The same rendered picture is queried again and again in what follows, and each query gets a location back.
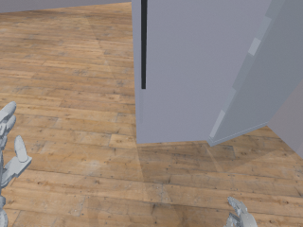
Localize fridge door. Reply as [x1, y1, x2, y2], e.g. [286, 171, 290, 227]
[131, 0, 272, 144]

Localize right robot hand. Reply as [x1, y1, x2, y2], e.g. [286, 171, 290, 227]
[223, 196, 258, 227]

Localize left robot hand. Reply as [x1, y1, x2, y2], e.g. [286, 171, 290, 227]
[0, 101, 32, 195]

